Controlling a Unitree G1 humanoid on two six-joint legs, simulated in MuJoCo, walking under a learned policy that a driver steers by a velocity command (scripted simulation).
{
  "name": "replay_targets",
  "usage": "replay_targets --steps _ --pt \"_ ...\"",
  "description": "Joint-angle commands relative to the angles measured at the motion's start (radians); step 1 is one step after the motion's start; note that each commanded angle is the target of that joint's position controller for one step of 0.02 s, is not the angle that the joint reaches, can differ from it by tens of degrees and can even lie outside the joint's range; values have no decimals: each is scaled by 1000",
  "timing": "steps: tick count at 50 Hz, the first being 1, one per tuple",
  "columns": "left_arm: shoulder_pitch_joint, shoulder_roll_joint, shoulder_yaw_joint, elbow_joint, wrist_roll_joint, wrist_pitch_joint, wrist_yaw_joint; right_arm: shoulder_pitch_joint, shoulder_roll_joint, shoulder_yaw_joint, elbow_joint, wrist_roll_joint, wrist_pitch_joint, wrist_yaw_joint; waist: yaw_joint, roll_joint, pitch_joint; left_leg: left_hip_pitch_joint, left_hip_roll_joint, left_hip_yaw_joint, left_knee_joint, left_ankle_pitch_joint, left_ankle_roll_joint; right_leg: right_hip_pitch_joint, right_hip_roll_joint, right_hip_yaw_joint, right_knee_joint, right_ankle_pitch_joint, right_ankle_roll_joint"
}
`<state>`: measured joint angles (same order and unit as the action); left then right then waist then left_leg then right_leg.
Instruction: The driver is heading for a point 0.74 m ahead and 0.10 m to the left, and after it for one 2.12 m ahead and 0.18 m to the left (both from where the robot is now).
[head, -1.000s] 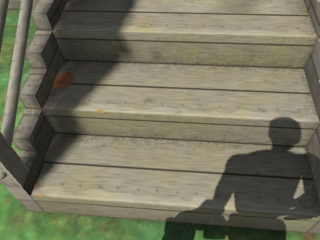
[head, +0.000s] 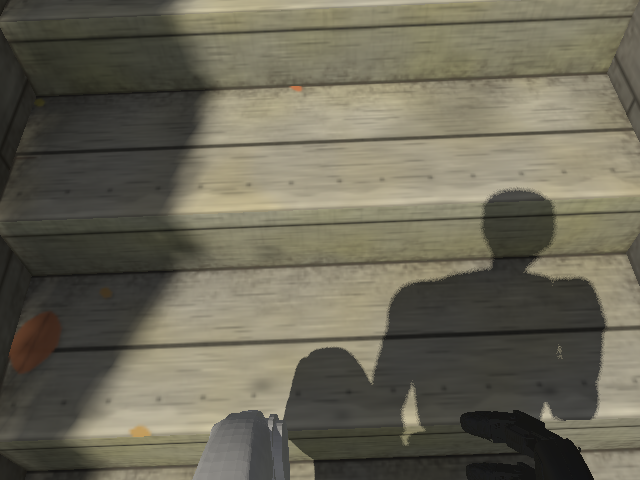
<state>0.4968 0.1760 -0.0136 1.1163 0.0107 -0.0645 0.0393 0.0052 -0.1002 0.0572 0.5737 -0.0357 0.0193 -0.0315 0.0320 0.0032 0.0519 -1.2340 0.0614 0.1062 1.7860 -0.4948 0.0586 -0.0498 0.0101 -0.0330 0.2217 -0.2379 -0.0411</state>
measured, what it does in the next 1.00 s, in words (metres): climbs: left foot 0.16 m higher, then right foot 0.16 m higher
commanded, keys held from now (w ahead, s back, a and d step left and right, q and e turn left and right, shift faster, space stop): no key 0.22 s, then w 0.64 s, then w+q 0.14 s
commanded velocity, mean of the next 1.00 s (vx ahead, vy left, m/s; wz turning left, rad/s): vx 0.32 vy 0.00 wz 0.02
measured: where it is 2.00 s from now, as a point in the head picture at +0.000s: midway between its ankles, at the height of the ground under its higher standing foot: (365, 155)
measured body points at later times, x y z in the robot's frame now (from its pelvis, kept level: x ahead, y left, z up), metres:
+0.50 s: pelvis +0.18 +0.04 +0.13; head +0.19 +0.05 +0.58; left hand +0.28 +0.26 -0.01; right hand +0.12 -0.15 -0.02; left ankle +0.18 +0.10 -0.59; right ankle +0.24 -0.13 -0.32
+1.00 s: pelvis +0.44 -0.06 +0.22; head +0.44 -0.06 +0.67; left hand +0.61 +0.15 +0.11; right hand +0.43 -0.30 +0.07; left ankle +0.29 +0.09 -0.34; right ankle +0.51 -0.16 -0.43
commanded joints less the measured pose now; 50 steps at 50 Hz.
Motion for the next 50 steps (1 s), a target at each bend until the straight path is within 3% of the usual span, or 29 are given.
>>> replay_targets --steps 1,3,4,5,6,7,8,10,11,14,15,17,19,24,27,29,32,35,38,39,40,42,43,44,45,46,47,49,50 --pt "-6 171 26 -73 -8 6 19 -22 11 21 -96 22 8 5 -31 -86 -117 459 -24 73 -406 23 29 -72 -189 22 -162 852 -152" --pt "-38 238 47 -111 -33 -9 1 250 -81 -18 12 50 6 -12 -150 -221 -331 816 -145 85 -527 77 54 30 -212 -4 128 1667 -140" --pt "-74 276 71 -113 -51 -15 -27 367 -102 -33 45 25 -3 2 -208 -189 -399 922 -145 44 -730 164 71 93 -223 -17 316 1710 -107" --pt "-54 263 79 -116 -45 -27 -39 420 -154 -56 87 -6 -18 11 -217 -130 -433 1040 -85 -157 -850 218 114 22 -203 10 531 1370 -77" --pt "-23 134 56 -168 -54 -29 -70 447 -249 -84 128 -22 -11 -16 -195 275 -444 1144 231 -701 -1157 563 311 -314 17 35 941 445 -5" --pt "26 91 62 -135 4 -11 -77 375 -235 -90 121 -3 3 -32 -140 219 -478 987 274 -993 -1393 482 350 -270 102 254 1312 -27 14" --pt "5 33 60 -184 23 14 -76 197 -217 -94 116 11 -3 -22 -26 127 -270 806 283 -867 -1400 254 323 -398 77 275 1455 -35 27" --pt "-106 22 62 -262 46 56 -22 140 -96 -73 191 13 -28 -15 15 -63 25 575 204 -597 -1295 12 206 -546 22 184 1423 -55 -1" --pt "-101 -3 58 -286 47 67 2 163 -72 -70 226 6 -46 -12 27 -1 35 575 171 -534 -1283 47 178 -599 37 179 1502 -64 -16" --pt "-123 -52 43 -318 24 56 -1 320 -84 -87 360 -5 -93 10 5 33 -5 752 130 -394 -1329 59 124 -792 70 193 1605 71 -59" --pt "-209 34 31 -330 5 46 -62 299 -89 -67 328 -77 -130 51 -28 269 -125 846 49 -412 -1344 -109 113 -1050 86 354 1603 268 -120" --pt "-180 71 39 -268 31 29 -87 347 -80 -65 391 -91 -121 89 -33 62 -113 889 83 -435 -1384 -84 117 -1173 97 354 1669 358 -152" --pt "-169 92 41 -248 26 15 -104 348 -138 -82 405 -77 -107 107 -23 46 -128 926 111 -382 -1436 -50 137 -1266 55 286 1780 337 -124" --pt "-274 26 11 -198 74 35 -114 456 -59 -32 484 -57 -143 89 -38 73 -110 910 100 -332 -1467 18 180 -1372 -76 158 1826 363 -124" --pt "-374 21 -12 -198 59 17 -85 555 -54 -13 545 -73 -139 81 -86 46 -66 1112 170 -419 -1472 61 249 -1590 -106 178 1889 287 -122" --pt "-414 19 -25 -208 62 10 -74 593 -42 0 577 -59 -142 75 -95 53 -56 1212 198 -426 -1478 104 257 -1664 -132 147 1834 216 -115" --pt "-520 -25 -60 -276 36 12 -76 682 -33 11 639 -102 -125 88 -119 53 41 1357 272 -460 -1521 175 272 -1897 -113 171 1987 98 -175" --pt "-637 22 -53 -354 35 36 -81 655 -24 27 634 -133 -130 111 -96 29 30 1202 242 -327 -1635 173 237 -1685 -192 45 1620 262 -190" --pt "-758 -44 -60 -405 39 95 -145 535 -47 36 531 -54 -126 142 -68 106 12 723 194 -101 -1808 331 204 -963 -146 -102 1388 161 -131" --pt "-698 -73 -68 -401 48 114 -158 537 -104 26 549 -33 -132 145 -19 141 -33 761 200 -69 -1751 639 211 -868 -109 -99 1397 174 -134" --pt "-703 -19 -48 -416 52 109 -162 528 -176 8 549 -5 -147 143 21 181 -52 909 191 -36 -1684 1021 217 -868 -56 -144 1283 45 -133" --pt "-680 7 -33 -431 58 93 -171 555 -246 -30 558 15 -160 140 48 229 -123 1225 224 -54 -1543 1517 214 -811 37 -205 985 -205 -112" --pt "-607 -3 -36 -403 36 66 -162 542 -309 -63 574 2 -150 140 62 237 -168 1307 228 -41 -1444 1665 184 -700 43 -163 824 -204 -125" --pt "-412 74 -8 -336 45 43 -142 602 -248 -70 560 -49 -150 141 59 132 -333 1122 178 -73 -1212 1602 119 -297 1 -25 861 168 -189" --pt "-235 107 -5 -271 1 33 -126 693 -156 -51 570 -76 -149 155 71 -38 -527 767 75 -147 -995 1194 91 111 -138 347 675 20 -287" --pt "60 174 29 -154 43 44 -106 560 -87 -51 543 -54 -126 176 190 -220 -510 492 -82 -245 -666 388 59 253 -259 722 343 -211 -311" --pt "102 223 55 -107 44 10 -91 465 -99 -76 527 -13 -125 179 188 -229 -325 308 -99 -376 -238 432 52 92 -285 824 243 -425 -252" --pt "-56 152 49 -77 -3 -20 -72 327 -84 -90 511 3 -146 138 102 -157 -157 182 -71 -337 225 449 95 -209 -324 655 252 -315 -265" --pt "-149 39 19 -63 -1 -13 -85 226 -78 -83 464 2 -135 123 45 -73 -173 119 -73 -325 359 476 168 -255 -334 581 236 -195 -263"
